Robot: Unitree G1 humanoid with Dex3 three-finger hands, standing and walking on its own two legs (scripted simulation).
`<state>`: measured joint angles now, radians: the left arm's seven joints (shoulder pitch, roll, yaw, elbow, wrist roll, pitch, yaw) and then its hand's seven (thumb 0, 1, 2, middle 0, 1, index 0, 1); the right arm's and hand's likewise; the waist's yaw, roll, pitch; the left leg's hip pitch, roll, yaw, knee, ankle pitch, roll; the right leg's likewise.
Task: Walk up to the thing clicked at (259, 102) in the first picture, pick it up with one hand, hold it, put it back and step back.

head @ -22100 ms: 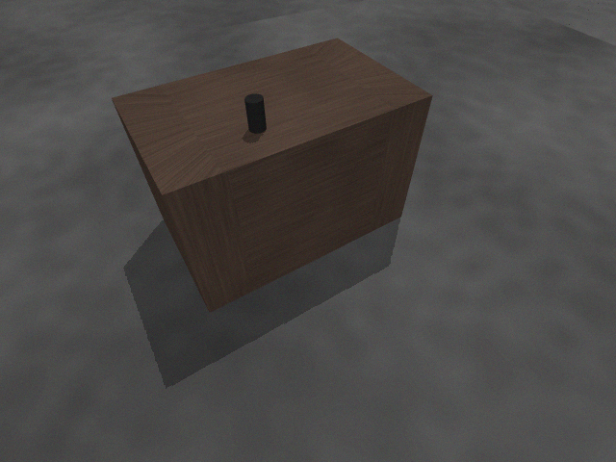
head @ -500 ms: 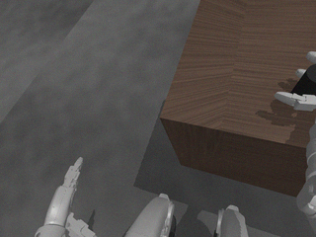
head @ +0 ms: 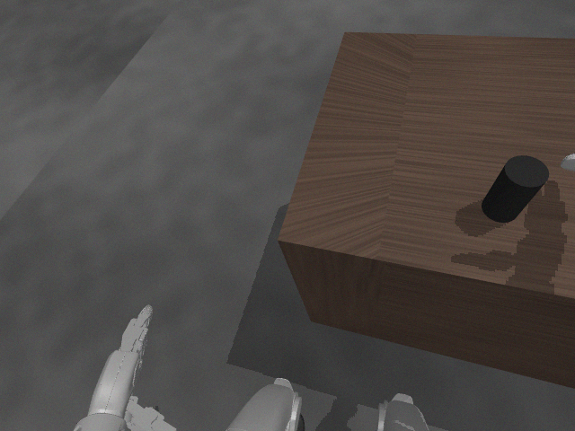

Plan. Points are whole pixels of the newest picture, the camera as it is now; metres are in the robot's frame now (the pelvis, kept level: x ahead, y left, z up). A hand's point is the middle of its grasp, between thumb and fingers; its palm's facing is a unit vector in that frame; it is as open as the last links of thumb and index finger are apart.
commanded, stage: rise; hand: right
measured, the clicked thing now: (512, 191) +0.50 -0.23 -0.04
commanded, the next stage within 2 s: sink last in 0.12 s
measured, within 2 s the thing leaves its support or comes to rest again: neither
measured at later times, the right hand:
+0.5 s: hand out of the picture +0.45 -0.39 +0.10, palm faces +0.47 +0.82 -0.33, open 17.3 cm
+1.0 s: hand out of the picture +0.21 -0.25 +0.07, palm faces +0.31 +0.89 -0.34, open 17.2 cm
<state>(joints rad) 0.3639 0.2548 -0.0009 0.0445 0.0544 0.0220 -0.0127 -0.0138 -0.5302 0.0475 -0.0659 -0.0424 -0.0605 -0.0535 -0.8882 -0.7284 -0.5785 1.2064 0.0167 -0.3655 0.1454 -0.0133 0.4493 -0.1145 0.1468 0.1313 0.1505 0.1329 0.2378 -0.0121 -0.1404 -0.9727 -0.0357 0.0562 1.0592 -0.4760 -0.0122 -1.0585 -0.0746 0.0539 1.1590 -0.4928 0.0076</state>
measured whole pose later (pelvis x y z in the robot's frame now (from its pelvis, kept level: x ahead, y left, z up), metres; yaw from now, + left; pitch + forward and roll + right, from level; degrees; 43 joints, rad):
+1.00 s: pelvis +0.03 +0.01 +0.06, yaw -2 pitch +6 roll +1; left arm 0.39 0.23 0.06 0.27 -0.05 0.08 0.08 -0.01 -0.52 0.08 -0.06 -0.05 -0.05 -0.06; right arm 0.44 -0.29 -0.19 -0.01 0.07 0.02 -0.08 -0.02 0.47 -0.07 0.06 0.06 0.07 0.06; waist -0.02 -0.03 -0.11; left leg -0.46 0.01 0.01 0.78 -0.43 -0.01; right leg -0.50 -0.03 0.00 0.80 -0.41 0.01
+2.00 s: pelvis +0.02 +0.01 +0.05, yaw -2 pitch +7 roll +1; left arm 0.36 0.19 -0.02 0.26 -0.02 -0.01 0.10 0.00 0.74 0.82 -0.19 -0.27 -0.19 -0.27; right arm 0.40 -0.18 0.00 0.17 0.03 0.02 -0.07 -0.02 0.55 -0.05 0.06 0.05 0.06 0.05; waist 0.02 0.02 -0.07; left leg -0.53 0.00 0.01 0.86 -0.45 -0.01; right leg -0.57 -0.04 0.00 0.87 -0.43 0.02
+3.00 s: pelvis +0.02 +0.01 +0.04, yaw -2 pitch +7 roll +1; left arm 0.27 0.21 -0.02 0.51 -0.01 -0.10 0.15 0.01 0.90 0.90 -0.20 -0.30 -0.20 -0.30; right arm 0.45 -0.19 0.01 0.04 0.01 0.22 -0.15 -0.01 0.52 -0.07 0.06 0.06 0.06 0.06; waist 0.02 -0.03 -0.09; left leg -0.54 -0.01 0.03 0.89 -0.48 0.00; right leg -0.60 -0.05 0.02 0.93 -0.46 0.02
